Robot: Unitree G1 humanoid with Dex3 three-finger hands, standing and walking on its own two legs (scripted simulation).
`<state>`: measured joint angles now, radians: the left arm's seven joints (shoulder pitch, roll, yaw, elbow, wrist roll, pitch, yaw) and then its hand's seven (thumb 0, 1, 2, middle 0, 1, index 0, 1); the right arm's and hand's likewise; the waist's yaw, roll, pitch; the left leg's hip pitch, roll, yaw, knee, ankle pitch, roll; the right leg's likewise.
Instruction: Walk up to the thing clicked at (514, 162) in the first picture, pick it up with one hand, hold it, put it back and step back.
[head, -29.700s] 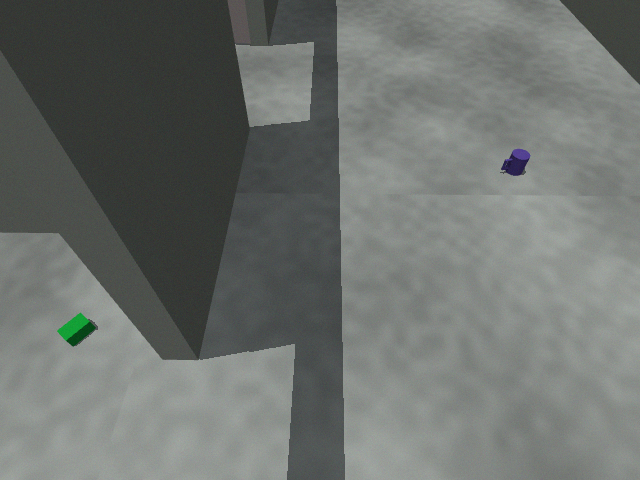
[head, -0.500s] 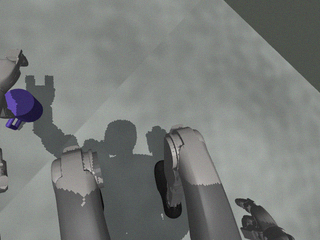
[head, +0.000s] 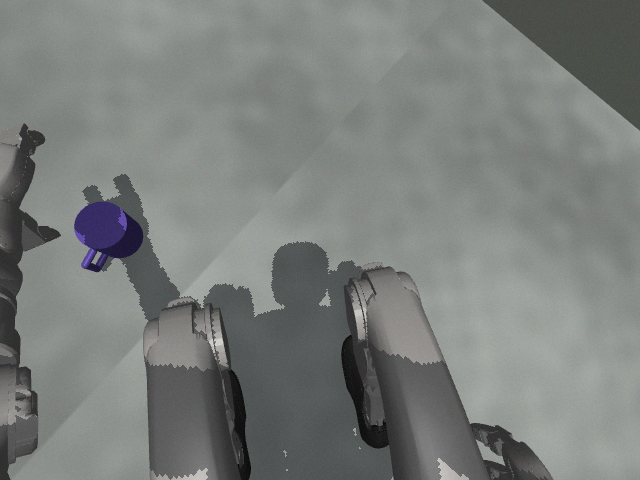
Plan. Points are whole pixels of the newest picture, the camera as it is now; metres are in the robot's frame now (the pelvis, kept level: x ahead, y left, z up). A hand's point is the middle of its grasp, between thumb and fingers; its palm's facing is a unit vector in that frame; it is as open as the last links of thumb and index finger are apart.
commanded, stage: home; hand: left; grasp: from above
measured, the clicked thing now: (106, 240) +0.45 +0.30 -0.34
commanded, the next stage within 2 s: none
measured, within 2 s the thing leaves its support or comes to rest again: neither
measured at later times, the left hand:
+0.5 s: hand out of the picture +0.26 +0.23 +0.09, palm faces -0.07 -0.89 -0.46, open 7.5 cm
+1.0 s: hand out of the picture +0.21 +0.19 +0.28, palm faces +0.18 -0.96 -0.20, open 7.4 cm
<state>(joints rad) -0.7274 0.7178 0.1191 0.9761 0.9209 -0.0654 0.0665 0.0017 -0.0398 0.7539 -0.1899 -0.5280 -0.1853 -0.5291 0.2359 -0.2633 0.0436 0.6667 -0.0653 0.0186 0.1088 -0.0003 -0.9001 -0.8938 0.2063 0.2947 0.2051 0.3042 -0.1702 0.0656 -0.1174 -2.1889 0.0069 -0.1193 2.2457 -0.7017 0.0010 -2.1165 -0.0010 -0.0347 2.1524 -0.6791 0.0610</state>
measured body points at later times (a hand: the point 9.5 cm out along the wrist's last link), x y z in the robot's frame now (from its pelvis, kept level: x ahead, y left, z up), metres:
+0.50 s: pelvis +0.01 -0.01 +0.19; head +0.13 +0.03 +0.62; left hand +0.27 +0.27 +0.12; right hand +0.24 -0.22 +0.11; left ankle +0.07 +0.12 -0.35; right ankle +0.10 -0.14 -0.35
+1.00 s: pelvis +0.07 -0.01 +0.32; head +0.09 +0.00 +0.77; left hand +0.20 +0.24 +0.30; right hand +0.24 -0.24 +0.26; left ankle +0.07 +0.12 -0.35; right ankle +0.10 -0.14 -0.35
